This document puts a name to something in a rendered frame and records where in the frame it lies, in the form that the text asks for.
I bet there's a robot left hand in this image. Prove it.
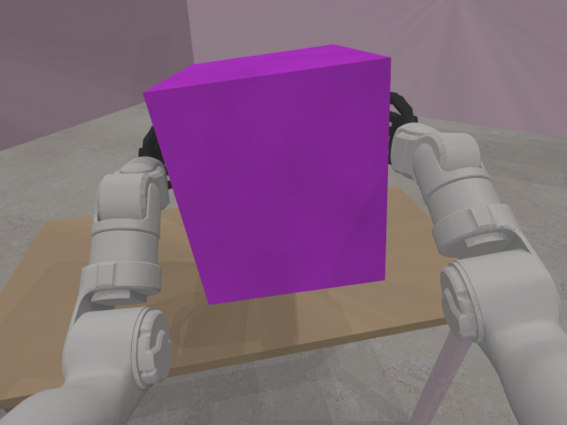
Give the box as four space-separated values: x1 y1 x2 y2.
138 126 172 189

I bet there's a right robot upper arm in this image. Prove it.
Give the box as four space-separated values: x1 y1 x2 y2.
440 249 567 425

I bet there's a robot left forearm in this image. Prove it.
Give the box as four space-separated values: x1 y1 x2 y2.
62 157 169 379

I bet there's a robot right forearm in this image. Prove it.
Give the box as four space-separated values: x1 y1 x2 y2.
391 122 562 322

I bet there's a robot right hand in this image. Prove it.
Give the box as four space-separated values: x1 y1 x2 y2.
388 92 418 165

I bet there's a carton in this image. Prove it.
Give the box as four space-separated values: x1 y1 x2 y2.
143 44 391 305

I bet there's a left robot upper arm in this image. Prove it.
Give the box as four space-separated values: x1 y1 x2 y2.
0 306 173 425

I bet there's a table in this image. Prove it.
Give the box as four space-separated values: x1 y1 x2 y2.
0 186 472 425

